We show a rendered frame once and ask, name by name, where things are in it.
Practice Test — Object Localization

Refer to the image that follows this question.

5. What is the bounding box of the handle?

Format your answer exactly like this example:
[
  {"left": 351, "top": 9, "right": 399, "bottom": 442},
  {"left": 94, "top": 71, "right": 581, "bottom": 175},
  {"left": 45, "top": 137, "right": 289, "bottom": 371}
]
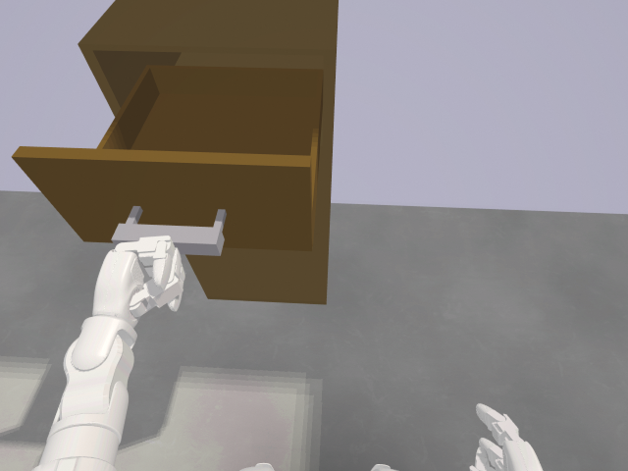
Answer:
[{"left": 111, "top": 206, "right": 227, "bottom": 256}]

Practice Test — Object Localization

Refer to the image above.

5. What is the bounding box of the right robot hand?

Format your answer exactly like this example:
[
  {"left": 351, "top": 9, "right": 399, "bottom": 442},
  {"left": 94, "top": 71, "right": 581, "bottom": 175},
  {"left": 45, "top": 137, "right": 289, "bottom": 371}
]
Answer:
[{"left": 470, "top": 403, "right": 543, "bottom": 471}]

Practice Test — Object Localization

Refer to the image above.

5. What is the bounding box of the left robot forearm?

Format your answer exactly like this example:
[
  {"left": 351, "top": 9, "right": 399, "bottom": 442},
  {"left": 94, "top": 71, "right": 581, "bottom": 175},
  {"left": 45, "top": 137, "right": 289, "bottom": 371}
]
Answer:
[{"left": 31, "top": 315, "right": 137, "bottom": 471}]

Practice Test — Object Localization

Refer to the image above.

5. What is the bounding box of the drawer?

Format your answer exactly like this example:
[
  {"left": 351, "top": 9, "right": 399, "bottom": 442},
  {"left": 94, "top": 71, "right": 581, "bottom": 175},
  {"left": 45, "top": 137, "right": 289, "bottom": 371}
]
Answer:
[{"left": 12, "top": 65, "right": 324, "bottom": 251}]

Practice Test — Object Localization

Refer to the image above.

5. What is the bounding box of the cabinet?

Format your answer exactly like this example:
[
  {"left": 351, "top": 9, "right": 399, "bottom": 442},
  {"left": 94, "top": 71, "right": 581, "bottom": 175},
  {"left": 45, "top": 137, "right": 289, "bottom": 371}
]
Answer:
[{"left": 78, "top": 0, "right": 339, "bottom": 305}]

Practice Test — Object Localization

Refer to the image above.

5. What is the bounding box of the left robot hand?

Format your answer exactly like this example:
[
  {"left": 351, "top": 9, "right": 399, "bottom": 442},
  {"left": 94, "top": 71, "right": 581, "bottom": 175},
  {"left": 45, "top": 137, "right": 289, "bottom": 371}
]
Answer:
[{"left": 92, "top": 235, "right": 186, "bottom": 328}]

